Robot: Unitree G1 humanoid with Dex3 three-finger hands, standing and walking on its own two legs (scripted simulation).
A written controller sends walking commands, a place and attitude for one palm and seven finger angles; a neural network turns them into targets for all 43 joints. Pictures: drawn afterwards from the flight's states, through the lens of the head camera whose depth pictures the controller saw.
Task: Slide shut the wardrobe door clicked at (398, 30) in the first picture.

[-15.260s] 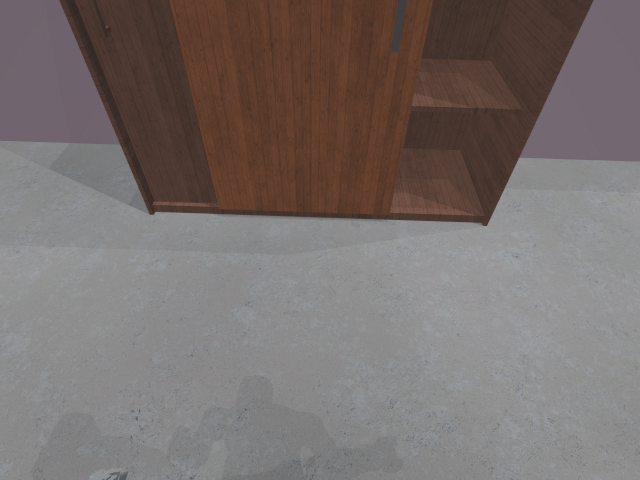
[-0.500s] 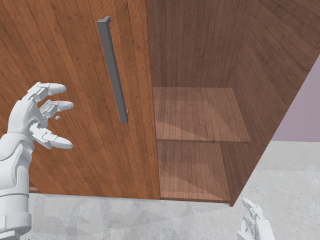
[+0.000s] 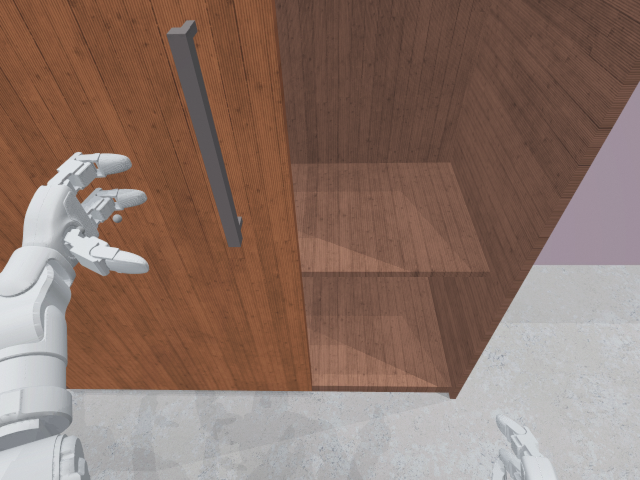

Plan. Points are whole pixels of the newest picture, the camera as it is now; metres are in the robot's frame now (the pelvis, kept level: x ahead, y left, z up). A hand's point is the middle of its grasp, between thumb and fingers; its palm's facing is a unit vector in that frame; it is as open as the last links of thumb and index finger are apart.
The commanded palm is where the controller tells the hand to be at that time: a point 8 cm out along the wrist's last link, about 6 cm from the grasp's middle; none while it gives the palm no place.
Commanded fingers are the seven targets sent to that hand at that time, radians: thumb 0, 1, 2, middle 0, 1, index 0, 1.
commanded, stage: move the hooked fingers beside the handle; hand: left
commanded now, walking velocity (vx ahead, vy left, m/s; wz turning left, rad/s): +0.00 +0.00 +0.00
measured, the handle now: (216, 152) +0.50 +0.18 +0.17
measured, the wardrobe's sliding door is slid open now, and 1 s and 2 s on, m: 0.44 0.44 0.44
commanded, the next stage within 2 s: feel for the door with the fingertips in 1.56 s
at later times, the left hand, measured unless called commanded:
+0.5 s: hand (153, 192) +0.40 +0.24 +0.18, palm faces +0.08 -1.00 -0.03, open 14.0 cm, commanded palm +0.38 +0.29 +0.17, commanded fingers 0.00 -0.50 0.30 -0.30 -1.20 -0.30 -1.20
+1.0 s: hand (165, 181) +0.43 +0.23 +0.17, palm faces +0.08 -1.00 -0.02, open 14.0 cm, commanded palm +0.40 +0.29 +0.17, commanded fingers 0.00 -0.50 0.30 -0.30 -1.20 -0.30 -1.20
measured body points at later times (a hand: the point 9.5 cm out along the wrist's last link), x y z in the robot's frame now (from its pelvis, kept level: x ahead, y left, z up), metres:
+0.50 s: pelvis +0.01 +0.01 +0.00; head +0.01 -0.01 +0.45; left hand +0.39 +0.29 +0.18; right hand +0.13 -0.25 -0.10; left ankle -0.01 +0.12 -0.74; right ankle +0.02 -0.12 -0.74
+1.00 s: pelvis +0.01 +0.00 +0.00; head +0.02 -0.01 +0.45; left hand +0.42 +0.29 +0.17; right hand +0.09 -0.26 -0.11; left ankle -0.01 +0.12 -0.74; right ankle +0.02 -0.12 -0.74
